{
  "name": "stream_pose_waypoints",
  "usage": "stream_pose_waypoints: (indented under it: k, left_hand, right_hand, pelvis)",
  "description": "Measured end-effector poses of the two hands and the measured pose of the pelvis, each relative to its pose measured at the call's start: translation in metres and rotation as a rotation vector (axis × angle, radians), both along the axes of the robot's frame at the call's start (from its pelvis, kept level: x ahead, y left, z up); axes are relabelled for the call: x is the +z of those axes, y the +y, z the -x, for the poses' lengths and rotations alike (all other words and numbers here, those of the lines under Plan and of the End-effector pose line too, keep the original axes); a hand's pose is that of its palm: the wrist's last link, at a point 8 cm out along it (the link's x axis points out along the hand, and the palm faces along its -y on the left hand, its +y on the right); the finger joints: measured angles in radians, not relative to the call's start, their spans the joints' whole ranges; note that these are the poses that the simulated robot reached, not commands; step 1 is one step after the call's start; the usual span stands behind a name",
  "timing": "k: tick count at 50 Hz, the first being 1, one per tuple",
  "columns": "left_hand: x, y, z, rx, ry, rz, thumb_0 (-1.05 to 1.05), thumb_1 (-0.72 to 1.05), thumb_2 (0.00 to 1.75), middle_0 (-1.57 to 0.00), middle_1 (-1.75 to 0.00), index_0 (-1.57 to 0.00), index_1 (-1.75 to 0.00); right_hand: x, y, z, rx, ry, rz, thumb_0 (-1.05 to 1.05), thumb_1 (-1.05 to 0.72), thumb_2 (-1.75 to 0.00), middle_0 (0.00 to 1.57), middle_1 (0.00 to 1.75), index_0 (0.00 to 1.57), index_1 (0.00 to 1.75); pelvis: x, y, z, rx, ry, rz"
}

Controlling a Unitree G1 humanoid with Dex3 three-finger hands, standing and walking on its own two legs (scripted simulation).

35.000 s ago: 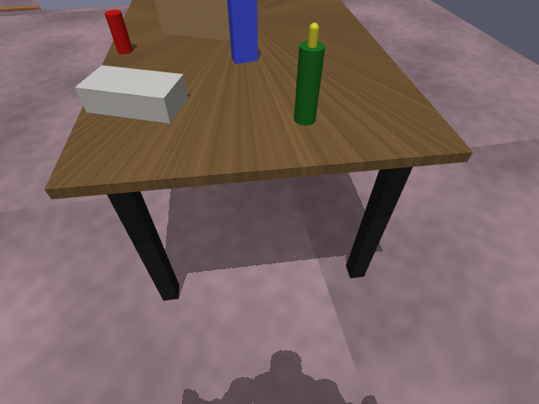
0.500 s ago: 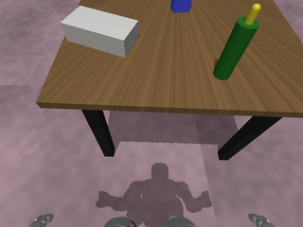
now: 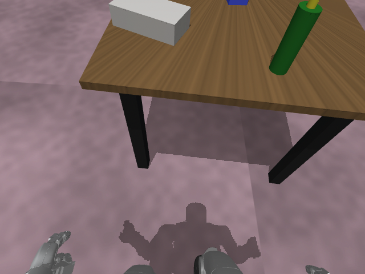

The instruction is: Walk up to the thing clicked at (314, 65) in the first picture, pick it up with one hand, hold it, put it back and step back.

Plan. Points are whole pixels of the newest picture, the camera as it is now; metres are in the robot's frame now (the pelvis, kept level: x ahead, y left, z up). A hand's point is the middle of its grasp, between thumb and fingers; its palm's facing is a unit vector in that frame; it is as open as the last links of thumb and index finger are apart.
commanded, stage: step back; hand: right
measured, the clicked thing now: (296, 34) +0.70 -0.28 +0.12
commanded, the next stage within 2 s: none
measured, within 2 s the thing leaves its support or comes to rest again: neither
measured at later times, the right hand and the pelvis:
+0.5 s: hand out of the picture -0.04 -0.32 -0.14, palm faces +0.04 +0.92 -0.38, open 7.4 cm; pelvis -0.15 -0.04 +0.01, yaw -4 degrees
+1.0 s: hand out of the picture -0.20 -0.34 -0.12, palm faces -0.03 +0.89 -0.45, open 7.4 cm; pelvis -0.31 -0.06 +0.01, yaw -2 degrees
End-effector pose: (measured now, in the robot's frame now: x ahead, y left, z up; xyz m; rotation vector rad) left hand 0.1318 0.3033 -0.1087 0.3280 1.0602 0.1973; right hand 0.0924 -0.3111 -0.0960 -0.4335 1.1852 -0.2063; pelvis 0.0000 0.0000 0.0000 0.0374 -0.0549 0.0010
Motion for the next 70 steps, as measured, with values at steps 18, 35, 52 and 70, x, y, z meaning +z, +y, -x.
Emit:
stream_pose_waypoints:
  k: [18, 35, 52, 70]
  left_hand:
    - [-0.004, -0.013, 0.150, -0.013, 0.170, -0.045, 0.01, 0.90, 0.90, -0.21, -0.30, -0.20, -0.30]
    - [0.017, -0.027, 0.208, -0.014, -0.023, -0.070, 0.01, 0.90, 0.90, -0.21, -0.30, -0.21, -0.30]
    - [-0.003, -0.063, 0.358, -0.012, 0.106, -0.033, 0.01, 0.90, 0.90, -0.21, -0.30, -0.20, -0.30]
    - [0.025, -0.055, 0.503, 0.111, 0.063, -0.101, 0.01, 0.89, 0.90, -0.21, -0.30, -0.21, -0.30]
  right_hand:
    - [0.010, -0.034, 0.078, -0.019, -0.156, -0.004, 0.01, -0.90, -0.90, 0.21, 0.30, 0.21, 0.30]
    - [-0.016, -0.037, 0.238, -0.029, 0.043, -0.027, 0.01, -0.91, -0.90, 0.21, 0.30, 0.21, 0.30]
    - [0.009, -0.078, 0.302, 0.008, -0.125, 0.006, 0.01, -0.90, -0.90, 0.21, 0.30, 0.21, 0.30]
    - [-0.025, -0.079, 0.441, 0.028, 0.069, -0.075, 0.01, -0.91, -0.90, 0.21, 0.30, 0.20, 0.30]
  pelvis:
    - [-0.002, -0.028, 0.107, -0.097, 0.015, 0.045]
    - [-0.003, -0.036, 0.212, 0.027, 0.030, 0.033]
    - [-0.002, -0.072, 0.331, -0.064, 0.029, 0.037]
    - [0.000, -0.083, 0.424, 0.065, 0.015, 0.034]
